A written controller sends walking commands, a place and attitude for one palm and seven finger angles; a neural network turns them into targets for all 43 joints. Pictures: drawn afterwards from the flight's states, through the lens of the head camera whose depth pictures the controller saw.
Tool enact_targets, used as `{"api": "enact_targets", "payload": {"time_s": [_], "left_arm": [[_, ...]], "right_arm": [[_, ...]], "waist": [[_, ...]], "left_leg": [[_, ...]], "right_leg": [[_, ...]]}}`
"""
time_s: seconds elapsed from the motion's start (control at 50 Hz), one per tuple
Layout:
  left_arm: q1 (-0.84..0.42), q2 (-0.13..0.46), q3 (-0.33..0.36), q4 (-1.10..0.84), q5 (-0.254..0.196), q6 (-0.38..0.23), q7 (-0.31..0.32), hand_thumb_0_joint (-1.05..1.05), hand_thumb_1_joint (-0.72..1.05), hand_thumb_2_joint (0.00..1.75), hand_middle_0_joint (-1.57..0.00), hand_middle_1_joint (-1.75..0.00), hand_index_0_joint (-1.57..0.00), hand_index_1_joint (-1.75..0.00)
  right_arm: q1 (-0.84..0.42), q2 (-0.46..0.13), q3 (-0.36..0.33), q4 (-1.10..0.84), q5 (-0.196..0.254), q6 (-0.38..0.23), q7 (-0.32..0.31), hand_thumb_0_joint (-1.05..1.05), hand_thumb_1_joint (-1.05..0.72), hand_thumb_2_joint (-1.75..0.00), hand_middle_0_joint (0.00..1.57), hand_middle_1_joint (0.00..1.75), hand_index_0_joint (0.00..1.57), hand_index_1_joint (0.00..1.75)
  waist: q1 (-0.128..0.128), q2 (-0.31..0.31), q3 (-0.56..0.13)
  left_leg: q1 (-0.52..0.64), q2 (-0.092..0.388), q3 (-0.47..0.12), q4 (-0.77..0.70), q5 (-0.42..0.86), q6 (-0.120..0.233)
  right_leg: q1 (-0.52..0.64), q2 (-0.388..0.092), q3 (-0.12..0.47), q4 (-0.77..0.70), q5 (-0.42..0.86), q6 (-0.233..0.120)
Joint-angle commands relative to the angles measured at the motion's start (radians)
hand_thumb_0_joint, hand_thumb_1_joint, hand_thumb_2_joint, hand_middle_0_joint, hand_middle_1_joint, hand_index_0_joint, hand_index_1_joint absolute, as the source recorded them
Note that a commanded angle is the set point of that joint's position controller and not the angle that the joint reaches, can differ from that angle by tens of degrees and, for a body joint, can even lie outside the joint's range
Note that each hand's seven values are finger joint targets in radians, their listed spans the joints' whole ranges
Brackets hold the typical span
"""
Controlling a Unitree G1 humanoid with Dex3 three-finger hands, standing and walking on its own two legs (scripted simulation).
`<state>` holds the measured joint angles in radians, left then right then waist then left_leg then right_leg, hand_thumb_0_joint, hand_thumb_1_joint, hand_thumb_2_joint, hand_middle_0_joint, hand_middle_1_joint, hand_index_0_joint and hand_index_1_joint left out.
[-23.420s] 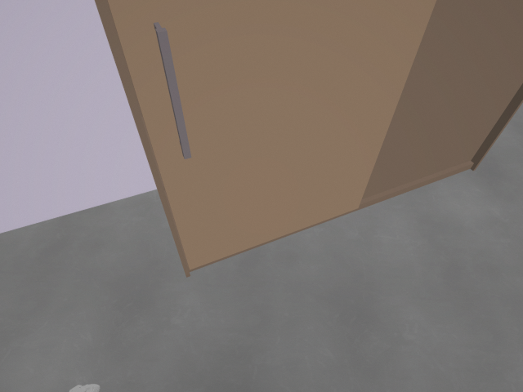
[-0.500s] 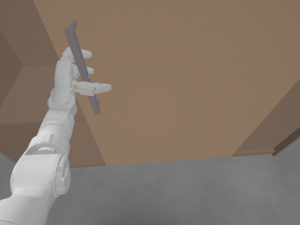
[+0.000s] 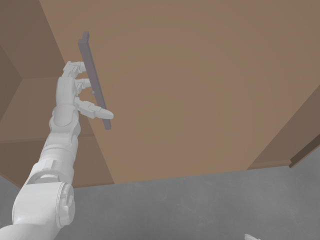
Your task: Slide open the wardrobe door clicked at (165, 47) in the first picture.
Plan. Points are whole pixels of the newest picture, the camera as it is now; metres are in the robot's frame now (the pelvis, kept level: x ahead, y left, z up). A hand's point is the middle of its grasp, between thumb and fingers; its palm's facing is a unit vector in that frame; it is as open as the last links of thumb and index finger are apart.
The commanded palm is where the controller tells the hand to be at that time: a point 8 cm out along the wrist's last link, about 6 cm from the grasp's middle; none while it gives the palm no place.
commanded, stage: slip the hand off the handle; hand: left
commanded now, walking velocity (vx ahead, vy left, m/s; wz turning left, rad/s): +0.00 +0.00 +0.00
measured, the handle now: (98, 89) +0.51 +0.18 +0.09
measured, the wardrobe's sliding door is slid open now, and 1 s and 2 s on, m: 0.49 0.49 0.49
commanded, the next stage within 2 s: draw the hand back to the body in 1.10 s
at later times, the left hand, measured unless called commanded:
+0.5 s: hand (74, 95) +0.43 +0.21 +0.14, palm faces +0.15 -0.98 -0.13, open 14.7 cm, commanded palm +0.39 +0.25 +0.14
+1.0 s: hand (61, 128) +0.33 +0.22 +0.13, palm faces +0.17 -0.98 -0.12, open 14.7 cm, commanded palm +0.30 +0.26 +0.14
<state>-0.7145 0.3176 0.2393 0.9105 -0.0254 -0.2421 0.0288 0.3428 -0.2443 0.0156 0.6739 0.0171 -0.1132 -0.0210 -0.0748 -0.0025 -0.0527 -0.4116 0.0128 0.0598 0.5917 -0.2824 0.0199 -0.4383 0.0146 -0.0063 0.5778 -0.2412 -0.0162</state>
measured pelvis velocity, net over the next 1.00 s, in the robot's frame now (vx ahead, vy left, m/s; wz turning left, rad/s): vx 0.00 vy -0.01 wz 0.05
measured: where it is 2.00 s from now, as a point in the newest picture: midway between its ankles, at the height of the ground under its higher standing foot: outside the picture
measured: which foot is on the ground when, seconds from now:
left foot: down 0.00-1.00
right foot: down 0.00-1.00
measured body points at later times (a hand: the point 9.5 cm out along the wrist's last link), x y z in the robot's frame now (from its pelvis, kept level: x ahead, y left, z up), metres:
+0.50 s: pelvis +0.01 +0.01 +0.00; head +0.03 +0.01 +0.45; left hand +0.42 +0.26 +0.14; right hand +0.10 -0.24 -0.11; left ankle +0.01 +0.11 -0.73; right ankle +0.03 -0.11 -0.73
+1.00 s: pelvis +0.00 -0.01 +0.00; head -0.01 -0.02 +0.45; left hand +0.32 +0.27 +0.14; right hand +0.19 -0.25 -0.08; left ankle +0.01 +0.11 -0.73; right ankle +0.03 -0.11 -0.73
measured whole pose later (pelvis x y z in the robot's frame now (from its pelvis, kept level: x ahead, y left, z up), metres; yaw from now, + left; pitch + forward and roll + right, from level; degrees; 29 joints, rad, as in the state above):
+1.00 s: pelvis +0.00 -0.01 +0.00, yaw +3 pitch +1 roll +0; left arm -0.27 0.32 0.21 0.39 -0.16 -0.09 -0.13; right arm 0.23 -0.26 0.04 0.62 0.06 -0.13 -0.09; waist 0.03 0.03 -0.06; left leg -0.32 0.01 0.01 0.59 -0.29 0.00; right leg -0.33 0.01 -0.06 0.58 -0.27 -0.03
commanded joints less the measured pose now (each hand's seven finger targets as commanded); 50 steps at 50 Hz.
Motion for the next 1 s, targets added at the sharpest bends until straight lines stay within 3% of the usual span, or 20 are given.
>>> {"api": "enact_targets", "payload": {"time_s": [0.0, 0.04, 0.1, 0.14, 0.2, 0.34, 0.36, 0.38, 0.46, 0.52, 0.56, 0.6, 0.66, 0.68, 0.72, 0.74, 0.78, 0.84, 0.86, 0.98], "left_arm": [[-0.444, 0.179, -0.002, -0.251, -0.012, -0.056, -0.018, 0.00, -0.55, 0.20, -0.25, -1.15, -0.25, -1.15], [-0.475, 0.166, -0.021, -0.244, -0.017, -0.036, -0.028, 0.00, -0.55, 0.20, -0.25, -1.15, -0.25, -1.15], [-0.478, 0.141, -0.037, -0.284, -0.020, -0.033, -0.032, 0.00, -0.55, 0.20, -0.25, -1.15, -0.25, -1.15], [-0.496, 0.106, -0.072, -0.284, -0.022, -0.030, -0.038, 0.00, -0.55, 0.20, -0.25, -1.15, -0.25, -1.15], [-0.473, 0.184, -0.005, -0.251, -0.023, -0.026, -0.039, 0.00, -0.55, 0.20, -0.25, -1.15, -0.25, -1.15], [-0.450, 0.227, 0.023, -0.317, -0.025, -0.047, -0.068, 0.00, -0.55, 0.20, -0.25, -1.15, -0.25, -1.15], [-0.427, 0.239, 0.030, -0.309, -0.026, -0.046, -0.075, 0.00, -0.55, 0.20, -0.25, -1.15, -0.25, -1.15], [-0.411, 0.249, 0.041, -0.330, -0.033, -0.046, -0.082, 0.00, -0.55, 0.20, -0.25, -1.15, -0.25, -1.15], [-0.246, 0.167, 0.001, -0.391, -0.068, -0.012, -0.116, 0.00, -0.55, 0.20, -0.25, -1.15, -0.25, -1.15], [-0.151, 0.234, 0.069, -0.497, -0.087, 0.009, -0.118, 0.00, -0.55, 0.20, -0.25, -1.15, -0.25, -1.15], [-0.103, 0.239, 0.070, -0.540, -0.092, 0.024, -0.117, 0.00, -0.55, 0.20, -0.25, -1.15, -0.25, -1.15], [-0.103, 0.249, 0.073, -0.610, -0.095, 0.030, -0.117, 0.00, -0.55, 0.20, -0.25, -1.15, -0.25, -1.15], [-0.037, 0.275, 0.101, -0.702, -0.106, 0.026, -0.117, 0.00, -0.55, 0.20, -0.25, -1.15, -0.25, -1.15], [-0.019, 0.235, 0.068, -0.714, -0.113, 0.030, -0.125, 0.00, -0.55, 0.20, -0.25, -1.15, -0.25, -1.15], [-0.033, 0.223, 0.049, -0.727, -0.121, 0.039, -0.137, 0.00, -0.55, 0.20, -0.25, -1.15, -0.25, -1.15], [0.003, 0.217, 0.050, -0.728, -0.126, 0.047, -0.142, 0.00, -0.55, 0.20, -0.25, -1.15, -0.25, -1.15], [0.007, 0.190, 0.017, -0.725, -0.134, 0.063, -0.150, 0.00, -0.55, 0.20, -0.25, -1.15, -0.25, -1.15], [0.020, 0.181, 0.006, -0.720, -0.144, 0.083, -0.161, 0.00, -0.55, 0.20, -0.25, -1.15, -0.25, -1.15], [0.026, 0.208, 0.031, -0.722, -0.146, 0.083, -0.159, 0.00, -0.55, 0.20, -0.25, -1.15, -0.25, -1.15], [0.109, 0.186, 0.021, -0.793, -0.149, 0.086, -0.166, 0.00, -0.55, 0.20, -0.25, -1.15, -0.25, -1.15]], "right_arm": [[0.036, -0.163, -0.064, -0.097, 0.010, -0.030, -0.014, 0.00, -0.90, -0.90, 0.20, 0.30, 0.20, 0.30], [0.030, -0.165, -0.060, -0.096, 0.013, -0.025, -0.017, 0.00, -0.90, -0.90, 0.20, 0.30, 0.20, 0.30], [0.023, -0.161, -0.059, -0.103, 0.015, -0.024, -0.018, 0.00, -0.90, -0.90, 0.20, 0.30, 0.20, 0.30], [0.018, -0.158, -0.057, -0.098, 0.017, -0.024, -0.016, 0.00, -0.90, -0.90, 0.20, 0.30, 0.20, 0.30], [0.021, -0.167, -0.054, -0.101, 0.015, -0.017, -0.021, 0.00, -0.90, -0.90, 0.20, 0.30, 0.20, 0.30], [0.013, -0.163, -0.052, -0.118, 0.016, -0.012, -0.022, 0.00, -0.90, -0.90, 0.20, 0.30, 0.20, 0.30], [0.023, -0.166, -0.053, -0.118, 0.015, -0.010, -0.023, 0.00, -0.90, -0.90, 0.20, 0.30, 0.20, 0.30], [0.020, -0.168, -0.055, -0.122, 0.018, -0.008, -0.023, 0.00, -0.90, -0.90, 0.20, 0.30, 0.20, 0.30], [0.004, -0.162, -0.058, -0.148, 0.024, -0.011, -0.017, 0.00, -0.90, -0.90, 0.20, 0.30, 0.20, 0.30], [-0.021, -0.163, -0.055, -0.163, 0.025, -0.010, -0.019, 0.00, -0.90, -0.90, 0.20, 0.30, 0.20, 0.30], [-0.040, -0.163, -0.051, -0.175, 0.027, -0.009, -0.025, 0.00, -0.90, -0.90, 0.20, 0.30, 0.20, 0.30], [-0.067, -0.156, -0.048, -0.179, 0.031, -0.013, -0.032, 0.00, -0.90, -0.90, 0.20, 0.30, 0.20, 0.30], [-0.089, -0.154, -0.048, -0.188, 0.027, -0.025, -0.042, 0.00, -0.90, -0.90, 0.20, 0.30, 0.20, 0.30], [-0.107, -0.146, -0.042, -0.190, 0.031, -0.030, -0.045, 0.00, -0.90, -0.90, 0.20, 0.30, 0.20, 0.30], [-0.119, -0.145, -0.038, -0.182, 0.035, -0.039, -0.053, 0.00, -0.90, -0.90, 0.20, 0.30, 0.20, 0.30], [-0.130, -0.143, -0.037, -0.186, 0.036, -0.045, -0.056, 0.00, -0.90, -0.90, 0.20, 0.30, 0.20, 0.30], [-0.145, -0.143, -0.031, -0.186, 0.040, -0.052, -0.063, 0.00, -0.90, -0.90, 0.20, 0.30, 0.20, 0.30], [-0.162, -0.142, -0.024, -0.189, 0.042, -0.063, -0.071, 0.00, -0.90, -0.90, 0.20, 0.30, 0.20, 0.30], [-0.158, -0.147, -0.025, -0.186, 0.041, -0.066, -0.073, 0.00, -0.90, -0.90, 0.20, 0.30, 0.20, 0.30], [-0.185, -0.134, -0.015, -0.201, 0.039, -0.083, -0.070, 0.00, -0.90, -0.90, 0.20, 0.30, 0.20, 0.30]], "waist": [[0.011, 0.036, -0.327], [-0.002, 0.019, -0.294], [0.007, 0.060, -0.321], [-0.005, 0.067, -0.292], [0.013, 0.010, -0.291], [0.032, 0.087, -0.345], [0.033, 0.047, -0.350], [0.037, 0.062, -0.357], [0.054, 0.037, -0.333], [0.083, 0.021, -0.324], [0.080, -0.021, -0.285], [0.079, 0.034, -0.259], [0.089, 0.017, -0.287], [0.084, 0.043, -0.267], [0.071, 0.041, -0.229], [0.079, 0.060, -0.221], [0.065, 0.042, -0.180], [0.069, 0.018, -0.159], [0.067, -0.008, -0.168], [0.090, 0.019, -0.181]], "left_leg": [[0.224, 0.009, -0.071, -0.047, 0.300, 0.012], [0.212, 0.012, -0.084, -0.054, 0.264, 0.008], [0.265, 0.017, -0.105, -0.048, 0.314, -0.004], [0.269, 0.020, -0.114, -0.045, 0.309, -0.011], [0.221, 0.014, -0.114, -0.048, 0.277, -0.008], [0.240, 0.012, -0.108, -0.033, 0.336, -0.014], [0.234, 0.012, -0.112, -0.030, 0.353, -0.012], [0.237, 0.014, -0.109, -0.029, 0.366, -0.013], [0.220, 0.013, -0.096, -0.034, 0.369, -0.006], [0.174, 0.000, -0.073, -0.048, 0.308, 0.008], [0.139, -0.003, -0.065, -0.059, 0.262, 0.019], [0.140, -0.009, -0.056, -0.068, 0.211, 0.021], [0.157, -0.009, -0.055, -0.070, 0.192, 0.026], [0.158, -0.012, -0.050, -0.073, 0.178, 0.027], [0.158, -0.014, -0.056, -0.079, 0.145, 0.025], [0.161, -0.016, -0.051, -0.078, 0.121, 0.025], [0.153, -0.018, -0.055, -0.082, 0.079, 0.029], [0.143, -0.022, -0.061, -0.089, 0.033, 0.027], [0.144, -0.021, -0.063, -0.085, 0.032, 0.029], [0.146, -0.025, -0.062, -0.079, 0.073, 0.025]], "right_leg": [[0.082, 0.003, -0.014, -0.041, 0.238, -0.014], [0.058, 0.003, -0.020, -0.045, 0.205, -0.013], [0.034, 0.003, -0.025, -0.036, 0.196, -0.017], [0.004, 0.004, -0.029, -0.036, 0.178, -0.017], [0.037, 0.003, -0.028, -0.032, 0.174, -0.020], [0.059, 0.004, -0.023, -0.018, 0.206, -0.023], [0.075, 0.006, -0.025, -0.019, 0.215, -0.022], [0.077, 0.007, -0.023, -0.018, 0.222, -0.021], [0.108, 0.010, -0.030, -0.027, 0.234, -0.018], [0.174, 0.006, -0.020, -0.035, 0.258, -0.019], [0.195, 0.004, -0.018, -0.049, 0.247, -0.015], [0.183, 0.002, -0.009, -0.061, 0.213, -0.014], [0.212, 0.003, -0.005, -0.067, 0.191, -0.012], [0.201, 0.001, -0.001, -0.074, 0.187, -0.011], [0.179, 0.001, -0.003, -0.085, 0.153, -0.010], [0.169, -0.001, 0.001, -0.092, 0.130, -0.009], [0.146, -0.005, 0.003, -0.109, 0.083, -0.004], [0.140, -0.009, 0.005, -0.125, 0.024, -0.002], [0.147, -0.010, 0.006, -0.127, 0.016, 0.000], [0.178, -0.014, 0.004, -0.110, 0.064, -0.001]]}}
